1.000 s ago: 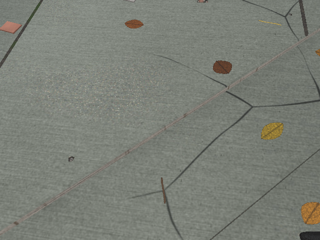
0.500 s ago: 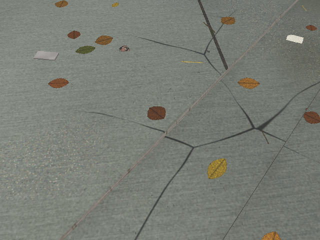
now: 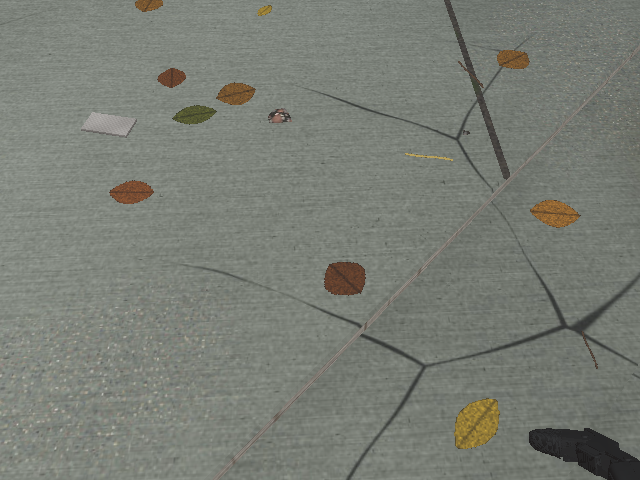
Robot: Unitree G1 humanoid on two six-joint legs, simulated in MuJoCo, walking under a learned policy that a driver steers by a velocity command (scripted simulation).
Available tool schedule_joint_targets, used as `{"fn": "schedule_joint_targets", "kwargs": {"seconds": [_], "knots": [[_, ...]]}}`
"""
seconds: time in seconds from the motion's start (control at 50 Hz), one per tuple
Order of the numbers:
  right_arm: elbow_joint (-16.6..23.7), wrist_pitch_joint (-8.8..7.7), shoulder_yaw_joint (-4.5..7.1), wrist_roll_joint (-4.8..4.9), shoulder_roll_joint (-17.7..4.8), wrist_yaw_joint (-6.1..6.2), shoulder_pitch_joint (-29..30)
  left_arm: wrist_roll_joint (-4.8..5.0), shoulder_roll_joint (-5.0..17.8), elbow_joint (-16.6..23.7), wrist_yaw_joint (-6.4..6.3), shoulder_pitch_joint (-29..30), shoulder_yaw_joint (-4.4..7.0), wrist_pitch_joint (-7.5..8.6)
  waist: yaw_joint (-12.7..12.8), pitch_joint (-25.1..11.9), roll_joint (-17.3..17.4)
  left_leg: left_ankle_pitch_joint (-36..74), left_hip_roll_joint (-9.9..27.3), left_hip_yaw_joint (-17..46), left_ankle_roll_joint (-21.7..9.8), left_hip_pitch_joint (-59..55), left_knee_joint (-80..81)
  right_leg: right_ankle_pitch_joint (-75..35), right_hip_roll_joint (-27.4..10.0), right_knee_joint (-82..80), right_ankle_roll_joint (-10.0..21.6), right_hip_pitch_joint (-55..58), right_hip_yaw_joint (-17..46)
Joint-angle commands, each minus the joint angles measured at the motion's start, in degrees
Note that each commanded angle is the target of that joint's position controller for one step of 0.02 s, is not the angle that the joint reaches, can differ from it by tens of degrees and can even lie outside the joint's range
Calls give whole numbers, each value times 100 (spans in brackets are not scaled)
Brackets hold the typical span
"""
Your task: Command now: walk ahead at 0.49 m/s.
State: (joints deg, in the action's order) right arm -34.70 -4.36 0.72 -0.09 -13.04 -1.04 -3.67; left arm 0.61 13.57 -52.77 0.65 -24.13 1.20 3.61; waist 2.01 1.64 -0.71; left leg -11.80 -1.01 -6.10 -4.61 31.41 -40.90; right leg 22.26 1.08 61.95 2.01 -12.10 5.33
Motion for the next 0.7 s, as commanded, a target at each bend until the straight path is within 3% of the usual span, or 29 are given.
{"fn": "schedule_joint_targets", "kwargs": {"seconds": [0.02, 0.04, 0.06, 0.1, 0.16, 0.22, 0.24, 0.3, 0.36, 0.38, 0.4, 0.42, 0.44, 0.46, 0.48, 0.52, 0.56, 0.62, 0.7], "knots": [[-238, -48, 286, -5, -730, 73, -1105, 110, 678, 866, 39, 755, 196, 237, -416, -327, 281, -1189, 1755, 3071, -1077, -2388, 2799, -361, -546, 1301, 82, -2807, -34], [-259, -114, 262, -67, -612, 40, -908, 78, 586, 821, -11, 603, 215, 153, -152, -211, 414, -745, 1523, 2565, -957, -1811, 2987, -514, -730, 1110, 81, -2368, 6], [-293, -154, 253, -45, -520, 4, -732, 76, 488, 743, -40, 402, 205, 58, 26, -169, 546, -627, 1388, 2213, -931, -1471, 3181, -545, -766, 975, 56, -2089, 11], [-433, -247, 273, 27, -551, -25, -745, 25, 401, 718, -89, 414, 197, -66, 115, -27, 518, -279, 1305, 1742, -999, -1224, 3465, -714, -831, 738, -35, -2115, -66], [-614, -221, 351, 48, -833, 57, -1076, -124, 467, 987, -109, 1186, 189, -14, 8, 152, 288, 5, 1140, 1492, -1082, -1344, 3607, -1668, -909, -301, -263, -2611, -198], [-665, -116, 403, 26, -973, 152, -1279, -152, 242, 1154, -51, 1967, 81, 97, -271, 200, 191, 1385, 795, 887, -857, -1134, 3312, -2571, -501, -2066, -462, -1812, -442], [-711, -78, 445, 39, -1108, 173, -1437, -155, 220, 1214, -21, 2162, 69, 121, -352, 91, 270, 1595, 872, 946, -830, -1303, 3172, -2734, -392, -2321, -523, -1644, -423], [-724, 47, 536, 154, -1300, 231, -1533, -91, 537, 1333, 9, 2344, 161, 120, -344, -106, 492, 1623, 1095, 1332, -648, -1864, 2604, -2738, -298, -2958, -519, -1462, -121], [-624, 160, 547, 161, -1198, 299, -1332, -126, 867, 1214, -7, 1881, 315, 162, -67, -430, 618, 1481, 1032, 1707, -328, -2151, 1610, -2558, -245, -3607, -331, -766, -79], [-592, 178, 485, 133, -960, 300, -1406, -163, 1035, 1102, -47, 1496, 389, 193, 41, -684, 485, 1270, 651, 1583, -111, -2020, 897, -2993, -394, -3889, -166, -90, -132], [-417, 185, 345, -17, -549, 292, -1544, -279, 1431, 1109, -108, 940, 468, 208, 132, -1481, -408, -465, 141, 1259, 171, -1167, -716, -4932, -1543, -3545, 230, 1347, 766], [-492, 197, 247, 11, -256, 276, -2729, -315, 1551, 1248, -124, 1120, 465, 102, -378, -2155, -1811, -3157, -289, 1008, 471, 272, -2201, -5831, -2796, -3337, 1112, 2616, 2147], [-592, 265, 365, 150, -822, 300, -2763, -217, 1222, 1347, -87, 1219, 418, 23, -210, -2376, -1544, -2726, -18, 1304, 575, 505, -2929, -4302, -2661, -3789, 1248, 2315, 2487], [-515, 365, 475, 178, -1108, 335, -2165, -159, 875, 1391, -100, 1435, 327, -18, -123, -1811, -907, -2315, 169, 1178, 646, 789, -3187, -3152, -2329, -3988, 1063, 1820, 1905], [-475, 489, 515, 156, -1116, 387, -1848, -156, 742, 1380, -113, 1728, 270, -62, -172, -1419, -575, -1947, 339, 1113, 728, 813, -3181, -2401, -2076, -4163, 921, 1234, 1474], [-383, 704, 554, 111, -1047, 427, -1746, -219, 719, 1353, -145, 2160, 252, -122, -361, -880, -860, -1445, 501, 981, 872, 327, -3205, -1798, -1745, -4596, 953, 32, 742], [-320, 756, 552, 120, -903, 439, -1757, -272, 697, 1313, -208, 2286, 259, -114, -403, -743, -878, -1166, 465, 797, 917, 86, -3006, -1874, -1607, -4784, 1009, -306, 201], [-116, 734, 488, 72, -740, 397, -1351, -206, 808, 1200, -298, 2176, 311, -124, -264, -764, -609, -922, 621, 790, 906, 111, -2202, -2244, -1811, -4798, 1180, 4, -54], [55, 728, 421, 68, -715, 251, -1013, -171, 1055, 1147, -313, 2225, 398, -235, -190, -765, -626, -796, 640, 560, 758, -521, -1123, -2226, -1933, -4802, 1189, -4, -424]]}}
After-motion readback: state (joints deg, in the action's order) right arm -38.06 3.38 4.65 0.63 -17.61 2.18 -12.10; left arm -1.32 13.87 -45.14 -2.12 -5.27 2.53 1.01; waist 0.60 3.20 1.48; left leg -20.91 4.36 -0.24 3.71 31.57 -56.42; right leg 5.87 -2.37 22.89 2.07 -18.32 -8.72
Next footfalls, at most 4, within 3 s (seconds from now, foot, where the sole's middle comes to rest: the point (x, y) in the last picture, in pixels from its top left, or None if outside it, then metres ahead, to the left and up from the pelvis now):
0.38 right None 0.39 -0.14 -0.74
0.84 left None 0.26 0.09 -0.74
1.28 right None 0.39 -0.09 -0.74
1.62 left None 0.39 0.30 -0.70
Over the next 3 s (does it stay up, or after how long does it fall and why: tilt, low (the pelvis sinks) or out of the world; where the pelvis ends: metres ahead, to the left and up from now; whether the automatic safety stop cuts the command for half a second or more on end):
stays up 1.03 0.26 0.06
